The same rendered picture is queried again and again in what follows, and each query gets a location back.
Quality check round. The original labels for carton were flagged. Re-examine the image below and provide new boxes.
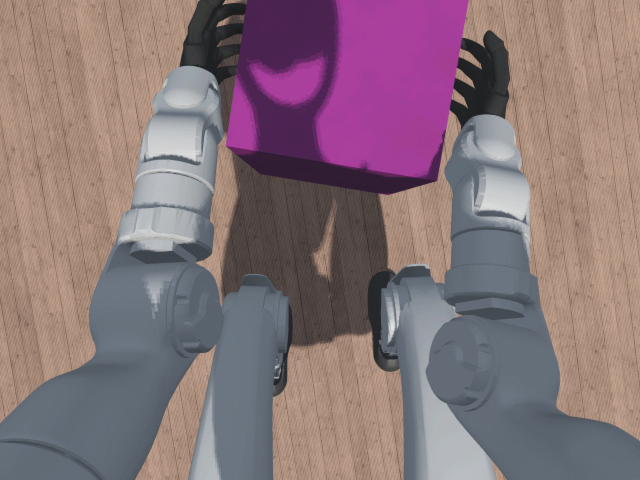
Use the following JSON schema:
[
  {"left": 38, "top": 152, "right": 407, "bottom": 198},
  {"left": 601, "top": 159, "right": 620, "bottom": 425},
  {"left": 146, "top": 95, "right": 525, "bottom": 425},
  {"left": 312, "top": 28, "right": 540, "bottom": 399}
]
[{"left": 226, "top": 0, "right": 469, "bottom": 195}]

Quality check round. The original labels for right robot forearm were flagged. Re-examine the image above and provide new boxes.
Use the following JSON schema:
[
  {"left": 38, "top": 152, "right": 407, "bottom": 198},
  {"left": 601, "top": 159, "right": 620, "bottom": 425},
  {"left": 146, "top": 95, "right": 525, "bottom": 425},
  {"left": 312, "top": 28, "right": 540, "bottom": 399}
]
[{"left": 444, "top": 114, "right": 555, "bottom": 353}]

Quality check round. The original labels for left robot forearm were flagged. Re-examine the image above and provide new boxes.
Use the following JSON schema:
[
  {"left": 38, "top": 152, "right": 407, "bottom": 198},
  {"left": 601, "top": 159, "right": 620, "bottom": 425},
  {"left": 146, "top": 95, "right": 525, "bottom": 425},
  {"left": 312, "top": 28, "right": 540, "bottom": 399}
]
[{"left": 89, "top": 66, "right": 224, "bottom": 341}]

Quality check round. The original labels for robot left hand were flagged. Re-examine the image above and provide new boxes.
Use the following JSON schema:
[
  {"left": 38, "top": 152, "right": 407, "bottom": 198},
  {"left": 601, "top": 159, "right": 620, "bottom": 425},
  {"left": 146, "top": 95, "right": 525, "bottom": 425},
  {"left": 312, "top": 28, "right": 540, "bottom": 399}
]
[{"left": 179, "top": 0, "right": 246, "bottom": 85}]

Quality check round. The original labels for robot left upper arm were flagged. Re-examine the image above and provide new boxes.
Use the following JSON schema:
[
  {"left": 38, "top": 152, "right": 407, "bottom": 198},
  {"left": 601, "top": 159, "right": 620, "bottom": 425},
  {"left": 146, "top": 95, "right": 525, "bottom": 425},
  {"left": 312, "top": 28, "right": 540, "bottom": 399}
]
[{"left": 0, "top": 262, "right": 224, "bottom": 480}]

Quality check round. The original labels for robot right upper arm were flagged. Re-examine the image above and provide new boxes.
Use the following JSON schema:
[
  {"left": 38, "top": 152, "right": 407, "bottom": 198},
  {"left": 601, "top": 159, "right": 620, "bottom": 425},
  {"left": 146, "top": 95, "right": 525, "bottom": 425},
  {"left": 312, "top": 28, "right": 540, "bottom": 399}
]
[{"left": 426, "top": 315, "right": 640, "bottom": 480}]

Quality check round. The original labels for left robot shin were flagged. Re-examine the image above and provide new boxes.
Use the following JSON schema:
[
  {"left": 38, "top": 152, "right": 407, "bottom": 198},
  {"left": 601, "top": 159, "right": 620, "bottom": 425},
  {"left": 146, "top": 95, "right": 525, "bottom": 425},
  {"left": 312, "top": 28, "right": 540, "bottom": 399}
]
[{"left": 222, "top": 274, "right": 283, "bottom": 379}]

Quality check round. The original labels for robot right hand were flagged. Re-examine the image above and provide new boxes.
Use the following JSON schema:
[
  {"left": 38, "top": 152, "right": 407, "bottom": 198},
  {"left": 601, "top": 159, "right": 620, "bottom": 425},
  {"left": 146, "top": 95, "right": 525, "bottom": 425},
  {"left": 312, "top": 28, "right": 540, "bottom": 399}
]
[{"left": 450, "top": 30, "right": 510, "bottom": 129}]

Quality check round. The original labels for robot left foot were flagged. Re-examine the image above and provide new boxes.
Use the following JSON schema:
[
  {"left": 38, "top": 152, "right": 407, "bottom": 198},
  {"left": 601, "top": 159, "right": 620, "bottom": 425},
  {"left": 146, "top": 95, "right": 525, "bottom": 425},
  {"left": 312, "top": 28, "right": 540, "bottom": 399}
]
[{"left": 273, "top": 305, "right": 293, "bottom": 397}]

